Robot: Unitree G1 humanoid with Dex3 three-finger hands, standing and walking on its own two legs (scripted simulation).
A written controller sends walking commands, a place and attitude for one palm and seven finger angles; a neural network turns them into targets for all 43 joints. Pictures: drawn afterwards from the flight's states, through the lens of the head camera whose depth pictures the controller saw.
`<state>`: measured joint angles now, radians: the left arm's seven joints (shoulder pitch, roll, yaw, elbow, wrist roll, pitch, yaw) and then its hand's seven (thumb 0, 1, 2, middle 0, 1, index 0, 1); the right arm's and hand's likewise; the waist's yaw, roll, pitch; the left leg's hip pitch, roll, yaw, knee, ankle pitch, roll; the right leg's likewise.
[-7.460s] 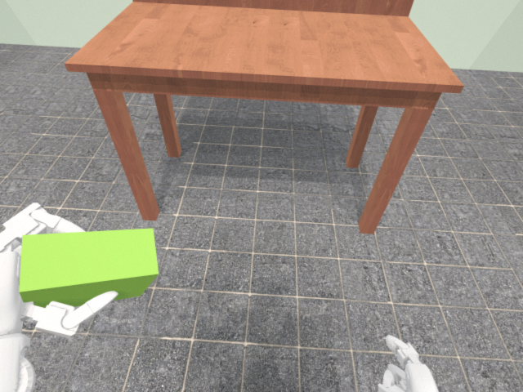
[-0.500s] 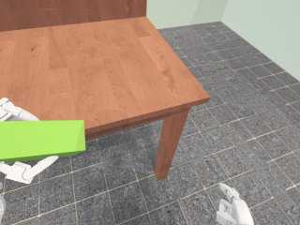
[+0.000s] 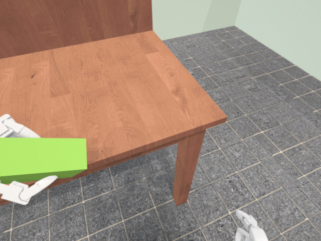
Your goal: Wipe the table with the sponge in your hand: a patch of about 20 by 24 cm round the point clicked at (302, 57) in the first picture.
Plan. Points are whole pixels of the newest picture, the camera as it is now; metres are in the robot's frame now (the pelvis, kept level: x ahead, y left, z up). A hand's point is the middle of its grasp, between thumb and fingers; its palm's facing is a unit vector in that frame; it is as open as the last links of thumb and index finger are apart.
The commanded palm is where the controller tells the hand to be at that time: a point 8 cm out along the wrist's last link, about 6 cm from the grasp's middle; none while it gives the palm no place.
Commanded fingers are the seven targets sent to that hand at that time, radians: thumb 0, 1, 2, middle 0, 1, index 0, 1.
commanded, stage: shuffle to correct the standing spot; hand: left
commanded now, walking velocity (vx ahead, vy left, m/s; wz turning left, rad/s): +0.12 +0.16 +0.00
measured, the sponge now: (54, 160) +0.23 +0.21 +0.16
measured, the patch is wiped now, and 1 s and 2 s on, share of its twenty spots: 0.00 0.00 0.00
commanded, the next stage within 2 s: come to a stop and stand still in 0.16 s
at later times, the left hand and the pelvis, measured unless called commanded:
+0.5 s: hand (4, 132) +0.27 +0.31 +0.19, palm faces +0.45 -0.80 -0.39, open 9.7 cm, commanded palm +0.21 +0.34 +0.19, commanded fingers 0.00 0.10 1.30 -1.20 -1.60 -1.20 -1.60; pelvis +0.05 +0.06 +0.00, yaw +1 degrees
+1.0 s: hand out of the picture +0.27 +0.34 +0.18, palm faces +0.37 -0.85 -0.38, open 9.7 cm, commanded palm +0.21 +0.36 +0.19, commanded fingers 0.00 0.10 1.30 -1.20 -1.60 -1.20 -1.60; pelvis +0.05 +0.08 +0.01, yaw +0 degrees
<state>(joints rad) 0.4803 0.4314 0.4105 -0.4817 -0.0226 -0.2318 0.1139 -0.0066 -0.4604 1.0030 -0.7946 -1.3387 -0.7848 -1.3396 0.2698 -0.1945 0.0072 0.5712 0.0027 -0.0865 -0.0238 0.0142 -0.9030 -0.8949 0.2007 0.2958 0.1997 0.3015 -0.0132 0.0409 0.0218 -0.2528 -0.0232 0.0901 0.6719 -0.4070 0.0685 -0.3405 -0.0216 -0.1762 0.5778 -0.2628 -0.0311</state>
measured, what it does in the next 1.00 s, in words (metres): steps on the spot: left foot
